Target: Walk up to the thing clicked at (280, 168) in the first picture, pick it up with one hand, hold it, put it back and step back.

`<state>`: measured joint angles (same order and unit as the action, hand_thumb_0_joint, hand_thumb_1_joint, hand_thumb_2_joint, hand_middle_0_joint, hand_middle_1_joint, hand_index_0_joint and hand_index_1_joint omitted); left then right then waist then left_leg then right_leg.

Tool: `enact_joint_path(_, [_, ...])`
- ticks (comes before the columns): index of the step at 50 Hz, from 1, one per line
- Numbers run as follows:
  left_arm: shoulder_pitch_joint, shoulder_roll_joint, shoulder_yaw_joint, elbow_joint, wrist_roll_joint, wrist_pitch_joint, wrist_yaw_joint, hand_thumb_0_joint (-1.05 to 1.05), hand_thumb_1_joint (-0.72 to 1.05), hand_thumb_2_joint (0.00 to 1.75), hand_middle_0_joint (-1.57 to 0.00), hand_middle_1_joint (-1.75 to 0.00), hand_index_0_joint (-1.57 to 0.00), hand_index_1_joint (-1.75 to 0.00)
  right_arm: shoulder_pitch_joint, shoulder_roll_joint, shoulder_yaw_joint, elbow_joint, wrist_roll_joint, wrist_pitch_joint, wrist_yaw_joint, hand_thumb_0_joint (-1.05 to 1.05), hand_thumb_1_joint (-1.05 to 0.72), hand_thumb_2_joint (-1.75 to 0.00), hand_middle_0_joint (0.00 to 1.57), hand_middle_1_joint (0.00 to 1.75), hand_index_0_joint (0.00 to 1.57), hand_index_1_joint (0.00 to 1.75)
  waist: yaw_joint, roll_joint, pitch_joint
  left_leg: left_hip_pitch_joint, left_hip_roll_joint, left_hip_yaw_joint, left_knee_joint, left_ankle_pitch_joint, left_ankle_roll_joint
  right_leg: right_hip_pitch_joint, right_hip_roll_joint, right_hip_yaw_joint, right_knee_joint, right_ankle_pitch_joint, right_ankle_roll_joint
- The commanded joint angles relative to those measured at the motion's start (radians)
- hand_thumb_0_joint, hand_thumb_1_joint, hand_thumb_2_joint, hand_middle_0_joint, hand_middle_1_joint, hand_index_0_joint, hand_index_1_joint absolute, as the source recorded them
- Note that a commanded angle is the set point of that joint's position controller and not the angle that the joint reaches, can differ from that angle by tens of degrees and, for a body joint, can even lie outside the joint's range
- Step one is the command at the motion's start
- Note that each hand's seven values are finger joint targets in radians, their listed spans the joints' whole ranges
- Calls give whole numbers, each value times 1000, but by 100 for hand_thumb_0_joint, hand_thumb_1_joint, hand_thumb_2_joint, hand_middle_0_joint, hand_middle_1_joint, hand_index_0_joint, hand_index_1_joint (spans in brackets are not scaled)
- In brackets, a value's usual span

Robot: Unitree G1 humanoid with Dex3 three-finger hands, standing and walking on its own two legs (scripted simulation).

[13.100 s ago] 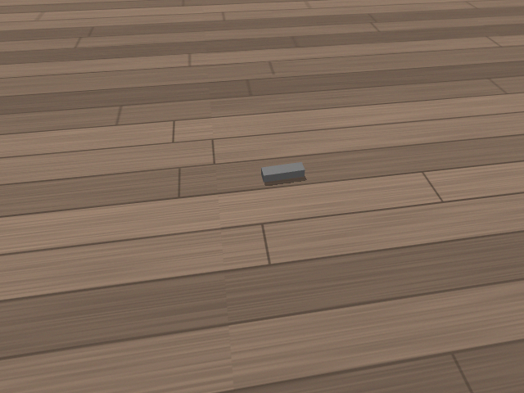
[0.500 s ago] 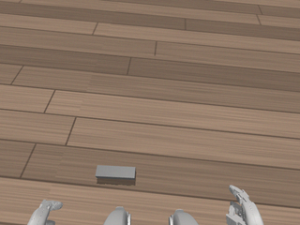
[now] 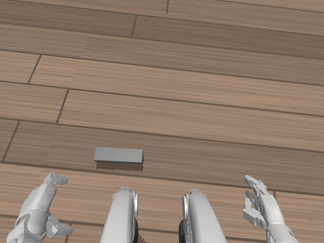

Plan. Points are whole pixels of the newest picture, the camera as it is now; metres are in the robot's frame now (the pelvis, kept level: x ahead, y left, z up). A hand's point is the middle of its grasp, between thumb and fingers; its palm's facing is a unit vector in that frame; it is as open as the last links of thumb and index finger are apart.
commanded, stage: rise first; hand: left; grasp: from above
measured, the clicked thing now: (119, 155) +0.46 +0.19 -0.55
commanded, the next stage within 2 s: none
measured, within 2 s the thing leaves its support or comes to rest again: neither
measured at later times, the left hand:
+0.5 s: hand (85, 173) +0.33 +0.27 -0.31, palm faces -0.50 -0.20 -0.84, open 14.1 cm
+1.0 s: hand (94, 162) +0.38 +0.27 -0.39, palm faces -0.47 +0.00 -0.88, open 14.3 cm
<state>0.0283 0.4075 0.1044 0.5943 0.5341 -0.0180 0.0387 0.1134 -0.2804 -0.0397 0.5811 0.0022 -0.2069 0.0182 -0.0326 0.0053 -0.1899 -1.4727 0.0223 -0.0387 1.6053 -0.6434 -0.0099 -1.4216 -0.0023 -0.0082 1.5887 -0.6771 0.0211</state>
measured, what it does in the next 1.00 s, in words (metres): lowers itself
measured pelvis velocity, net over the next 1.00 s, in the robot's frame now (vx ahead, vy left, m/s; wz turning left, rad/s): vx -0.06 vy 0.00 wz -0.10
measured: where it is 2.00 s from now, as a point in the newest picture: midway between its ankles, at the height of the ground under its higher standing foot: outside the picture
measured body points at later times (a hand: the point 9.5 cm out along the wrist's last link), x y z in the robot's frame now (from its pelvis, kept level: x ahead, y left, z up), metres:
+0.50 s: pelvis -0.06 -0.01 -0.17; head +0.15 +0.01 +0.23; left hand +0.35 +0.28 -0.27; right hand +0.03 -0.28 -0.30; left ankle +0.04 +0.12 -0.54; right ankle +0.03 -0.13 -0.54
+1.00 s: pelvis -0.06 +0.00 -0.23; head +0.17 +0.04 +0.16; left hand +0.40 +0.26 -0.34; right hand +0.00 -0.28 -0.35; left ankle +0.04 +0.12 -0.54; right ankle +0.03 -0.13 -0.54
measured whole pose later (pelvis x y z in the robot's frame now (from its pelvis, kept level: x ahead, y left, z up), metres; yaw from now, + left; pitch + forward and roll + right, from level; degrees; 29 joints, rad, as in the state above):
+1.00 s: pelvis -0.06 +0.00 -0.23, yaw -6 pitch +33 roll -7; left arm -0.82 0.70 0.08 1.34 1.28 -0.31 0.37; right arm 0.11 -0.25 0.01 0.78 -0.13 -0.03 0.10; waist -0.16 -0.02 -0.08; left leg -2.27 0.02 -0.13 2.33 -0.65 -0.01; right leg -2.18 0.03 -0.06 2.28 -0.69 0.04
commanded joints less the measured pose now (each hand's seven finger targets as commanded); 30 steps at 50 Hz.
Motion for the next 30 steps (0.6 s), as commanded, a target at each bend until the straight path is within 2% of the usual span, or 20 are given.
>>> enact_joint_path(1, [-142, 228, 70, -80, 98, -95, 67, 0, -57, 100, -8, -107, -8, -107, 39, -172, -82, -59, 2, -27, 9, 0, -91, -91, 20, 30, 20, 30, 7, 115, -457, 280, -15, -13, -67, 348, 19, -3, 27, -25, -29, 318, -54])
enact_joint_path(3, [-210, 279, 101, -40, 135, -109, 86, 0, -58, 101, -7, -107, -7, -107, 44, -181, -89, -40, 1, -15, 13, 0, -91, -91, 20, 30, 20, 30, 18, 110, -490, 233, -14, -17, -25, 318, 17, -42, 28, -27, 12, 295, -53])
enact_joint_path(4, [-264, 274, 82, -30, 158, -117, 95, 0, -60, 103, -8, -106, -7, -107, 48, -179, -89, -28, 0, -11, 16, 0, -92, -91, 20, 30, 20, 30, 9, 103, -514, 213, -14, -14, 6, 310, 20, -68, 30, -29, 30, 288, -53])
enact_joint_path(5, [-313, 311, 101, -13, 177, -123, 104, 0, -59, 102, -8, -106, -7, -107, 56, -180, -91, -19, -3, -5, 17, 0, -92, -91, 20, 30, 20, 30, 18, 98, -538, 180, -17, -3, 37, 297, 23, -64, 29, -25, 39, 283, -51])
enact_joint_path(6, [-328, 295, 84, 16, 200, -128, 111, 0, -60, 103, -8, -106, -7, -107, 61, -182, -91, -8, -6, 0, 18, 0, -92, -91, 20, 30, 20, 30, 10, 91, -555, 161, -17, -1, 65, 301, 25, -82, 32, -29, 60, 287, -51])
enact_joint_path(9, [-503, 339, 71, 44, 251, -151, 129, 0, -59, 103, -8, -106, -7, -106, 85, -178, -91, 22, -15, 13, 21, 0, -92, -91, 20, 30, 20, 30, -6, 66, -606, 80, -20, 15, 145, 260, 35, -96, 33, -27, 86, 275, -45])
enact_joint_path(12, [-598, 373, 70, 162, 303, -170, 146, 0, -57, 104, -6, -104, -5, -105, 103, -179, -88, 38, -20, 33, 26, 0, -88, -90, 20, 30, 20, 30, -6, 29, -600, -26, -23, 23, 188, 174, 39, -118, 36, -33, 114, 204, -45])
enact_joint_path(15, [-700, 428, 78, 221, 355, -189, 158, 0, -54, 105, -5, -104, -4, -105, 116, -188, -87, 51, -28, 52, 27, 0, -86, -89, 20, 30, 20, 30, -5, 60, -609, -62, -23, 26, 226, 127, 38, -177, 39, -44, 153, 149, -49])
enact_joint_path(16, [-730, 426, 68, 246, 371, -195, 162, 0, -53, 104, -5, -104, -4, -105, 117, -186, -87, 56, -32, 58, 27, 0, -86, -89, 20, 30, 20, 30, -16, 65, -595, -83, -23, 27, 242, 100, 39, -198, 40, -48, 159, 125, -47])
enact_joint_path(17, [-723, 410, 63, 286, 382, -199, 164, 0, -54, 105, -4, -105, -4, -105, 123, -184, -85, 59, -34, 63, 31, 0, -85, -89, 20, 30, 20, 30, -19, 48, -572, -115, -25, 21, 245, 74, 40, -221, 42, -58, 172, 94, -48])
enact_joint_path(19, [-752, 455, 80, 329, 410, -217, 176, 0, -55, 105, -4, -104, -4, -104, 123, -184, -80, 60, -36, 79, 33, 0, -86, -89, 20, 30, 20, 30, -17, 32, -556, -172, -28, 21, 268, 37, 44, -238, 47, -62, 189, 50, -48])
enact_joint_path(21, [-812, 448, 58, 339, 443, -232, 185, 0, -55, 105, -5, -103, -4, -104, 130, -182, -74, 66, -45, 92, 40, 0, -86, -89, 20, 30, 20, 30, -30, 67, -554, -182, -29, 20, 287, 34, 42, -271, 47, -69, 219, 50, -51])
enact_joint_path(23, [-855, 489, 71, 368, 472, -247, 202, 0, -55, 106, -4, -102, -4, -103, 135, -184, -70, 75, -48, 106, 42, 0, -87, -89, 20, 30, 20, 30, -34, 85, -542, -197, -30, 18, 309, 16, 43, -312, 48, -75, 241, 31, -53])
enact_joint_path(24, [-885, 478, 55, 376, 482, -256, 211, 0, -55, 104, -5, -102, -4, -102, 136, -184, -65, 82, -53, 112, 45, 0, -87, -90, 20, 30, 20, 30, -44, 98, -527, -211, -30, 17, 320, 11, 43, -330, 47, -78, 253, 28, -53])
enact_joint_path(25, [-902, 491, 65, 379, 506, -261, 224, 0, -57, 107, -4, -100, -3, -101, 150, -187, -65, 88, -56, 118, 47, 0, -87, -90, 20, 30, 20, 30, -43, 104, -557, -191, -29, 14, 331, 33, 41, -340, 48, -84, 270, 53, -55])
enact_joint_path(26, [-922, 507, 68, 396, 518, -265, 235, 0, -56, 106, -4, -99, -3, -101, 148, -193, -63, 94, -61, 124, 48, 0, -87, -90, 20, 30, 20, 30, -51, 115, -541, -198, -27, 9, 341, 24, 41, -374, 48, -89, 284, 44, -56])
enact_joint_path(30, [-981, 510, 51, 457, 576, -275, 273, 0, -57, 106, -5, -98, -3, -99, 162, -198, -56, 114, -77, 141, 56, 0, -88, -90, 20, 30, 20, 30, -71, 156, -520, -213, -27, 0, 360, 6, 37, -435, 48, -105, 326, 36, -59])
